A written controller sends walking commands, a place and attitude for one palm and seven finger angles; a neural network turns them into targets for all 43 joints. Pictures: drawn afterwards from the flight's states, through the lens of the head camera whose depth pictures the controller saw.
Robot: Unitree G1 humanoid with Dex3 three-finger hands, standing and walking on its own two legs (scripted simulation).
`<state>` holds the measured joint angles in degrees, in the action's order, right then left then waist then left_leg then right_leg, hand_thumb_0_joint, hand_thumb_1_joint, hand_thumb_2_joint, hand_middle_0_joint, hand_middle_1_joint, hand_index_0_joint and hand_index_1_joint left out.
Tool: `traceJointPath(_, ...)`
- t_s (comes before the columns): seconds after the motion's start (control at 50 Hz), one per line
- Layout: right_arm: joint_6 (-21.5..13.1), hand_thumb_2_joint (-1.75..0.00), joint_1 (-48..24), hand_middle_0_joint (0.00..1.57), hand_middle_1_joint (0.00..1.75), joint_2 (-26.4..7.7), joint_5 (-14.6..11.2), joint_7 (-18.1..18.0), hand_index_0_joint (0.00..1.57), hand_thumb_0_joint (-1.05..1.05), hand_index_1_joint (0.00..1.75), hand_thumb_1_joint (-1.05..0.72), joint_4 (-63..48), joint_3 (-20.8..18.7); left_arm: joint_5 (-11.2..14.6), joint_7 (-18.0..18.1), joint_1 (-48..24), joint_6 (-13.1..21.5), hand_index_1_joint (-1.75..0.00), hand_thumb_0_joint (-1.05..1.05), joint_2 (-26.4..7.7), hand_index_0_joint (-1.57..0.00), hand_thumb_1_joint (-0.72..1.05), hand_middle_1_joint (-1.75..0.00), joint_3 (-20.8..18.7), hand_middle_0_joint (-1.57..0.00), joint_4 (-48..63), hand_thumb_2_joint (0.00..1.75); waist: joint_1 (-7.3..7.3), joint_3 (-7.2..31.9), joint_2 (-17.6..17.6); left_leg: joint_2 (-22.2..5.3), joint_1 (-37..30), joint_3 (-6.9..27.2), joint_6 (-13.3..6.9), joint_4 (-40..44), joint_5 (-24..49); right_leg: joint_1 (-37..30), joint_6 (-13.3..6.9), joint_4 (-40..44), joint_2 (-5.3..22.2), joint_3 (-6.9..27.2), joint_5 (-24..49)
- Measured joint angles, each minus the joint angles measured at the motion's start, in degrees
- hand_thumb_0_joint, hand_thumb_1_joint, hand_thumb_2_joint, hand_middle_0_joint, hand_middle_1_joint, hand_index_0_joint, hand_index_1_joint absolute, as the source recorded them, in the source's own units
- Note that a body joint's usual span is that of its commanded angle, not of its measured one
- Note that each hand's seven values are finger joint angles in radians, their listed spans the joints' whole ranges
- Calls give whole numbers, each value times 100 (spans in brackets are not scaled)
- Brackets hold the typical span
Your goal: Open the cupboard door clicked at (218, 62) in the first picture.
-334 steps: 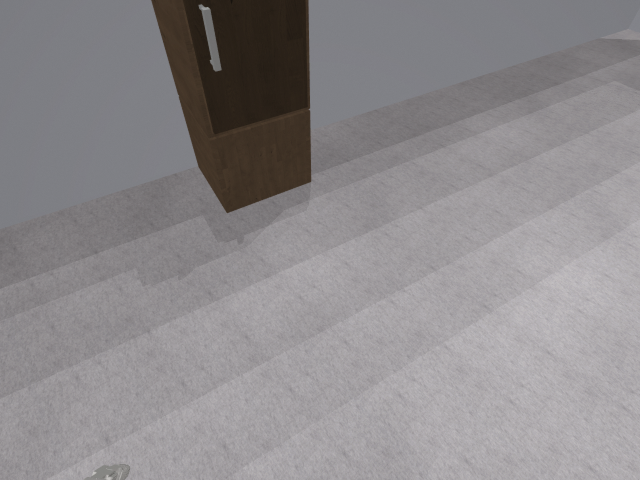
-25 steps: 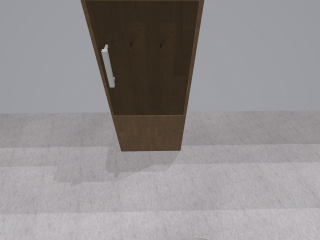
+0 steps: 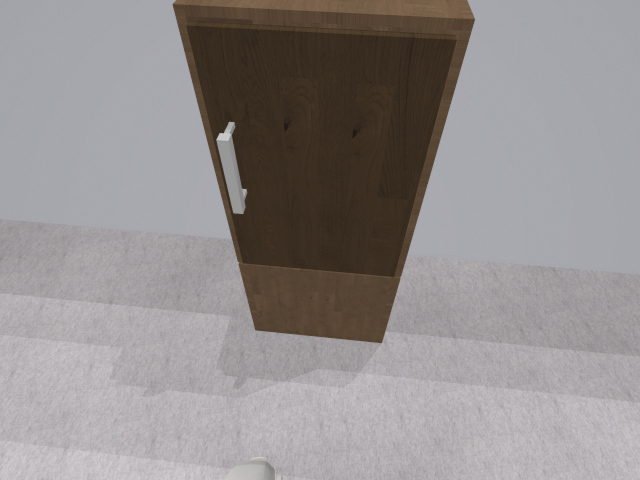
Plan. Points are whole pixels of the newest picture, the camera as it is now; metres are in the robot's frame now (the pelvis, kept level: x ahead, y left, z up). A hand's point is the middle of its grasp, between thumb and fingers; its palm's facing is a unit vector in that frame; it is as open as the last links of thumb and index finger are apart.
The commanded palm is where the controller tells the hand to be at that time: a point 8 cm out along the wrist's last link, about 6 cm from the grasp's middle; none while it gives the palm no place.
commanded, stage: come to a stop and stand still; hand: left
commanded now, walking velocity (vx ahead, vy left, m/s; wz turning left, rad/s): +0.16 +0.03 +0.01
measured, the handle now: (235, 170) +0.64 +0.23 -0.01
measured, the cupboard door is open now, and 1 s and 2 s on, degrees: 0 0 0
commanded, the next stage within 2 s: look again from close up in 1.22 s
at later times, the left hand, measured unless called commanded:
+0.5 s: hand (202, 465) +0.17 +0.19 -0.17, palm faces +0.02 -0.96 -0.30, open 7.3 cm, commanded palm none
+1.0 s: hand out of the picture +0.06 +0.19 -0.17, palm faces +0.08 -0.96 -0.26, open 7.3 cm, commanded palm none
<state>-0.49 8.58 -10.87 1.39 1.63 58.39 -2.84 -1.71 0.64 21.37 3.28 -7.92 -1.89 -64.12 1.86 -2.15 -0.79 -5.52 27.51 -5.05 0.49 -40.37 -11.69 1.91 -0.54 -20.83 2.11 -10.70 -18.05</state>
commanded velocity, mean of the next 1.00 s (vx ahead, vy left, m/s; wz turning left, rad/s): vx -0.06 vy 0.02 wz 0.00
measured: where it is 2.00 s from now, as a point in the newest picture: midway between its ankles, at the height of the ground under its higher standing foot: outside the picture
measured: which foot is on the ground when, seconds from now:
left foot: up 0.00-0.06, down 0.08-0.50, up 0.52-1.00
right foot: down 0.00-0.08, up 0.10-0.46, down 0.48-1.00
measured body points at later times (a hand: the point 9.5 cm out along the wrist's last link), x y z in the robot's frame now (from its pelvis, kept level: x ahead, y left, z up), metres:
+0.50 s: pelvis +0.09 -0.01 -0.01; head +0.12 -0.04 +0.43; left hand +0.16 +0.24 -0.15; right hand +0.15 -0.25 -0.18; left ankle +0.11 +0.13 -0.74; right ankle +0.11 -0.11 -0.75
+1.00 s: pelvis +0.04 -0.01 +0.00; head +0.06 -0.02 +0.45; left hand +0.05 +0.24 -0.15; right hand +0.10 -0.25 -0.16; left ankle +0.00 +0.13 -0.73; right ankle +0.11 -0.11 -0.74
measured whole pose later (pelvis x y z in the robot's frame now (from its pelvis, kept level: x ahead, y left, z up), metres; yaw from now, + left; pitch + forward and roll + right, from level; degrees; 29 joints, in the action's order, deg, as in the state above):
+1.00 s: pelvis +0.04 -0.01 +0.00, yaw +0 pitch +0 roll +2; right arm 2.0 12.5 -12.2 0.9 0.0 59.3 -2.3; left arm -1.7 1.2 15.3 -1.8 -10.9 -2.8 -59.5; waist 2.6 -1.4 0.2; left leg -1.1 9.6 -2.0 1.1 -29.7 -20.7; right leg 17.3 -1.8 -24.3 2.6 -4.6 -7.1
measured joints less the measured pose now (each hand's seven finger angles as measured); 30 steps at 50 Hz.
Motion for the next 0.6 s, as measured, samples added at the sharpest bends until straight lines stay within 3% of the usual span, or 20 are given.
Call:
traceJointPath(0.06, -81, -90, -156, 20, 30, 33, 8, -3, 19, 1, 30, -92, -81, 62, 9, 11, 204, -60, -30, 0, 3, -21, 91, -30, -11, -20, -95, 90, 104, -67, 97, 163, -504, -125, -89, 706, 101, -65, 159, -404, 118, 17, -413)
traceJointPath(0.08, -152, -90, -181, 20, 30, 31, 32, -20, 19, 1, 30, -91, -121, 82, 26, 12, 273, -91, -30, 0, 13, -21, 91, -30, -14, -20, -120, 90, 109, -78, 101, 188, -661, -139, -165, 884, 305, 69, 170, -838, 172, 38, -627)
traceJointPath(0.12, -237, -90, -233, 20, 30, 112, 34, -91, 19, 1, 30, -91, -154, 112, 57, 16, 212, -193, -30, 0, -29, -20, 91, -30, -13, -20, -177, 90, 112, -192, 246, 302, -683, -235, -264, 605, 27, 630, 71, -2347, 273, 341, -1156)
traceJointPath(0.18, -210, -90, -169, 20, 30, 231, 3, -210, 19, 0, 30, -91, -107, 187, 79, 54, 31, -288, -30, 1, -72, -20, 91, -30, -5, -20, -165, 90, 102, -216, 314, 393, -963, -344, -274, 800, -178, 1448, 65, -3768, 241, 606, -1147)
traceJointPath(0.3, -63, -90, -154, 20, 30, 246, -78, -397, 20, -1, 30, -95, 93, 159, 85, 123, -533, -441, -30, 1, -116, -20, 91, -30, 10, -20, 163, 90, -42, -258, 302, 518, -1421, -382, -285, 1453, 12, 1928, 243, -2711, 270, 759, -635)
traceJointPath(0.4, 154, -90, -123, 20, 30, 159, -15, -377, 20, -1, 30, -94, 119, 54, 47, 114, -958, -585, -30, 0, -224, -20, 91, -30, -91, -20, 566, 90, -142, -319, 164, 379, -1423, -311, -151, 1320, -95, 2050, 190, -2606, 132, 780, -623)
traceJointPath(0.46, 242, -90, -72, 20, 30, 74, 7, -344, 20, 0, 30, -93, 103, -18, 46, 105, -1096, -553, -30, 0, -277, -20, 91, -30, -133, -20, 769, 90, -169, -330, 38, 259, -1343, -272, -16, 1103, -207, 1798, 145, -2034, 84, 740, -218)
traceJointPath(0.48, 261, -90, -35, 20, 30, 52, 0, -325, 20, 0, 30, -92, 90, -36, 39, 100, -1097, -514, -30, 0, -310, -20, 91, -30, -133, -20, 832, 90, -171, -305, 34, 243, -1284, -271, 42, 971, -276, 1629, 138, -1621, 103, 738, 202)
traceJointPath(0.52, 307, -90, -11, 20, 30, -36, -40, -287, 20, 0, 30, -92, 61, -85, 4, 111, -1137, -429, -30, 0, -310, -20, 91, -30, -114, -20, 864, 90, -197, -302, -85, 193, -1051, -135, 101, 457, -781, 1587, -71, -1522, 24, 679, 106)
traceJointPath(0.56, 406, -90, 3, 20, 30, -122, -56, -295, 20, 1, 30, -92, 32, -124, 2, 107, -1177, -393, -30, 0, -261, -20, 91, -30, -64, -20, 871, 90, -237, -315, -162, 379, -746, 222, 93, -459, -1598, 1600, -205, -1559, 17, 628, 39)
traceJointPath(0.6, 460, -90, 18, 20, 30, -192, -52, -289, 20, 1, 30, -92, 36, -145, 8, 114, -1195, -398, -30, 0, -203, -20, 91, -30, -25, -20, 869, 90, -238, -317, -185, 545, -502, 412, 125, -1391, -1732, 1545, -260, -1407, 32, 624, 134)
